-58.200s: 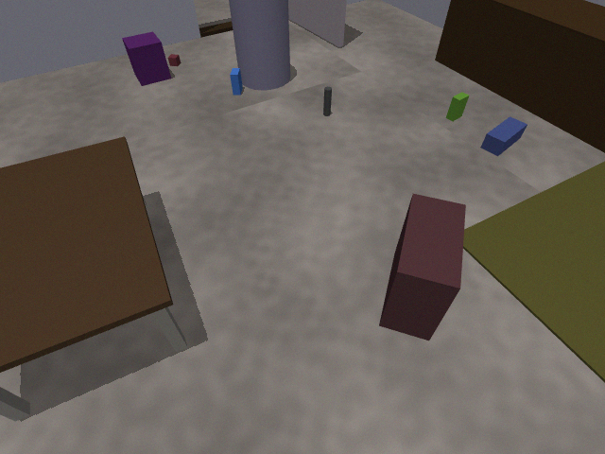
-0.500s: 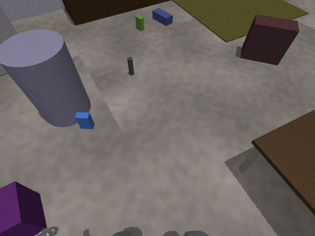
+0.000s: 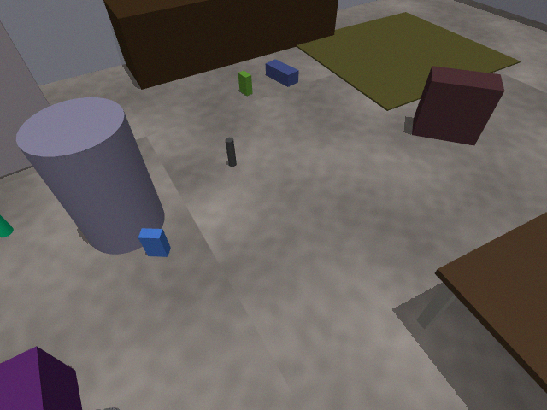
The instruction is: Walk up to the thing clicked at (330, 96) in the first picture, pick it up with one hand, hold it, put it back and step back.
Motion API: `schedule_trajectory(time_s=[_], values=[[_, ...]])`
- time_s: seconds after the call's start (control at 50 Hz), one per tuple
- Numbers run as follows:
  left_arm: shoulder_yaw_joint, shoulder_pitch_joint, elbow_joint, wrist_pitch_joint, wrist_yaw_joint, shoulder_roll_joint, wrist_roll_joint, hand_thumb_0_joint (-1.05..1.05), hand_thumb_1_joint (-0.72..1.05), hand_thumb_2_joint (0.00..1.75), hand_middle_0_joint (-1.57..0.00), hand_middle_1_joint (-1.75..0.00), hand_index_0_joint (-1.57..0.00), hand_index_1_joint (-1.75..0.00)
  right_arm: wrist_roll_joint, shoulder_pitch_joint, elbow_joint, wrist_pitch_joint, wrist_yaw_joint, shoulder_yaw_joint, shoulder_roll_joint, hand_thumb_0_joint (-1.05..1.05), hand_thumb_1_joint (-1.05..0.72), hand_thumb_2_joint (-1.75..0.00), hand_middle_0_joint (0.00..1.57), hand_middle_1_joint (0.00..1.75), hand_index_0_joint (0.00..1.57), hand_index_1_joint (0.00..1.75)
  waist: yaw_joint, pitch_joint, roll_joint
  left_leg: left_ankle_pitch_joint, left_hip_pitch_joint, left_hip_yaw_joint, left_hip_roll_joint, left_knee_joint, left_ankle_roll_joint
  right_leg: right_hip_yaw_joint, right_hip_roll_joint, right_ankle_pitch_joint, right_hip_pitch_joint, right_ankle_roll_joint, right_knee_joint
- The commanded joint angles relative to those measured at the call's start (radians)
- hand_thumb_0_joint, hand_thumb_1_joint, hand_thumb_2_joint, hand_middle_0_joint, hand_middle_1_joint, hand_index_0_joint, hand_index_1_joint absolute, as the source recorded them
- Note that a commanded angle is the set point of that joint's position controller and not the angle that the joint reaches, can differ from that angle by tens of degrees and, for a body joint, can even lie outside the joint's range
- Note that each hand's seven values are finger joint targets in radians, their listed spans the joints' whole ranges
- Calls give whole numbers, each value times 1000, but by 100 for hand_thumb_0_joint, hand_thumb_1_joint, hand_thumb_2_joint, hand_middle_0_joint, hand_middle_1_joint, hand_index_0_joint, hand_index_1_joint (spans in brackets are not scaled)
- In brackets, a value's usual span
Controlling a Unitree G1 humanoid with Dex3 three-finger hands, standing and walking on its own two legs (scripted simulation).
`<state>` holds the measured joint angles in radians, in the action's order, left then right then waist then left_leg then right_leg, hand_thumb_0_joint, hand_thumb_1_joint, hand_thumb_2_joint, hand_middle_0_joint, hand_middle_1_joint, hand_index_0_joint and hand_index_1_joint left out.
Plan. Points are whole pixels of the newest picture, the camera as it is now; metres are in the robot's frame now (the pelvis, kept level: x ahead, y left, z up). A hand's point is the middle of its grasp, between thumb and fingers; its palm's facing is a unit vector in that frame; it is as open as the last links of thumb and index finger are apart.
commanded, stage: walk up
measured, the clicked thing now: (231, 152) +1.48 +0.26 -0.69
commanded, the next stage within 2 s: stand in 0.04 s
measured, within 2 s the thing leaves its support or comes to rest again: neither
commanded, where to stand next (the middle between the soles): +0.06 -0.01 m, yaw +2 degrees
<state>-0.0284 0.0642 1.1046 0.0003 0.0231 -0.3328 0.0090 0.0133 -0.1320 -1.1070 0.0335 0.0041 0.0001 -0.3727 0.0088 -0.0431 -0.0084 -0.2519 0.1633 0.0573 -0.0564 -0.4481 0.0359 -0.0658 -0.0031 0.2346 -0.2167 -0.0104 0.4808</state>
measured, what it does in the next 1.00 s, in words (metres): stands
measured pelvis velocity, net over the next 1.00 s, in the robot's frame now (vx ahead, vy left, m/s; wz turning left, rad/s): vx -0.01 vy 0.01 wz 0.03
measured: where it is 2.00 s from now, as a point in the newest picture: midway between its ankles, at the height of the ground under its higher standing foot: outside the picture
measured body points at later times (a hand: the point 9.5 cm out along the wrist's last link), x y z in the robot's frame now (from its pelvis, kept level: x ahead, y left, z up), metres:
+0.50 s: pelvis +0.00 +0.01 +0.01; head +0.01 +0.00 +0.46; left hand +0.07 +0.31 -0.12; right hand +0.09 -0.29 -0.12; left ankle -0.01 +0.14 -0.74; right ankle +0.02 -0.13 -0.74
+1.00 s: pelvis -0.01 +0.01 +0.01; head +0.00 +0.01 +0.46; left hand +0.06 +0.31 -0.12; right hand +0.08 -0.29 -0.13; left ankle -0.01 +0.14 -0.74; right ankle +0.02 -0.13 -0.74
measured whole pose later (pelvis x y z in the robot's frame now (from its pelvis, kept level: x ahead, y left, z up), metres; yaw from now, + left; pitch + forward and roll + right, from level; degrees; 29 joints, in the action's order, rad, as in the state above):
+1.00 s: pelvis -0.01 +0.01 +0.01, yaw +2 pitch -2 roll +0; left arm 0.00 0.11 1.14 -0.01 0.01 -0.34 0.01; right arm 0.01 -0.10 -1.14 0.01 0.01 -0.01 -0.36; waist 0.00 -0.05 -0.01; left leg -0.17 0.12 0.03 -0.03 -0.33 0.02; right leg -0.04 0.02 0.16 -0.15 -0.03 0.34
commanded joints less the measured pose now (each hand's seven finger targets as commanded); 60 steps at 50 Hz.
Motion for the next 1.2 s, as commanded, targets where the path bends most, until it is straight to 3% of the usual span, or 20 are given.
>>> schedule_trajectory(time_s=[0.0, 0.02, 0.04, 0.06, 0.18, 0.32, 0.6, 0.7, 0.84, 0.96, 1.1, 1.18], values=[[-34, -62, -56, -25, -19, -209, -7, 0, 90, 90, -20, -30, -20, -30, -2, 51, 55, 26, -12, -43, -213, 0, -90, -90, 20, 30, 20, 30, -6, 97, 24, 123, -26, -73, -83, 109, -63, -82, 94, -178, 54, 48, -94], [-29, -63, -43, -34, -21, -206, -8, 0, 90, 90, -20, -30, -20, -30, 1, 81, 61, 20, -11, -43, -206, 0, -90, -90, 20, 30, 20, 30, -6, 73, -2, 212, 2, -112, -91, 114, -54, -71, 105, -279, 95, 33, -103], [-31, -49, -38, -37, -23, -209, -10, 0, 90, 90, -20, -30, -20, -30, 1, 79, 64, 19, -12, -45, -205, 0, -90, -90, 20, 30, 20, 30, -8, 104, 5, 271, -22, -104, -96, 108, -53, -65, 112, -345, 122, 31, -96], [-31, -52, -33, -37, -25, -216, -9, 0, 90, 90, -20, -30, -20, -30, -3, 76, 62, 17, -12, -45, -206, 0, -90, -90, 20, 30, 20, 30, -5, 104, 6, 280, -18, -104, -92, 111, -49, -61, 111, -356, 133, 27, -96], [-24, -54, -19, -32, -25, -211, -5, 0, 90, 90, -20, -30, -20, -30, -2, 100, 49, 6, -8, -47, -205, 0, -90, -90, 20, 30, 20, 30, -5, 81, -6, 128, -32, -108, -87, 159, -44, -57, 105, -218, 102, 22, -153], [-20, -47, -12, -36, -28, -219, -2, 0, 90, 90, -20, -30, -20, -30, 0, 92, 41, 1, -5, -49, -200, 0, -90, -90, 20, 30, 20, 30, 2, 97, 4, 151, -60, -104, -88, 162, -44, -53, 116, -247, 105, 19, -168], [-13, -24, -15, -40, -30, -225, -1, 0, 90, 90, -20, -30, -20, -30, 0, 94, 37, -6, 1, -52, -190, 0, -90, -90, 20, 30, 20, 30, 3, 66, 21, 87, -50, -114, -80, 173, -45, -48, 118, -156, 76, 13, -202], [-12, -2, -15, -39, -30, -222, 0, 0, 90, 90, -20, -30, -20, -30, 0, 98, 38, -5, 1, -52, -194, 0, -90, -90, 20, 30, 20, 30, -3, 80, 10, 123, -61, -116, -86, 175, -48, -43, 122, -200, 89, 15, -188], [-10, 3, -17, -34, -28, -225, 1, 0, 90, 90, -20, -30, -20, -30, -1, 89, 33, -6, -1, -50, -194, 0, -90, -90, 20, 30, 20, 30, -5, 57, 6, 79, -26, -124, -83, 191, -46, -41, 121, -152, 92, 17, -194], [-10, 11, -21, -35, -28, -224, 0, 0, 90, 90, -20, -30, -20, -30, -1, 83, 32, -3, -1, -49, -193, 0, -90, -90, 20, 30, 20, 30, -7, 71, 13, 119, -49, -119, -82, 182, -47, -38, 123, -170, 87, 17, -190], [-8, 11, -22, -33, -28, -227, 0, 0, 90, 90, -20, -30, -20, -30, -1, 73, 26, -8, 2, -49, -195, 0, -90, -90, 20, 30, 20, 30, -4, 42, 13, 48, -31, -120, -74, 184, -45, -46, 122, -104, 70, 20, -209], [-9, 5, -27, -36, -29, -228, 0, 0, 90, 90, -20, -30, -20, -30, -2, 71, 31, -7, 1, -49, -192, 0, -90, -90, 20, 30, 20, 30, -1, 68, 23, 114, -47, -119, -80, 173, -50, -43, 127, -174, 91, 20, -195]])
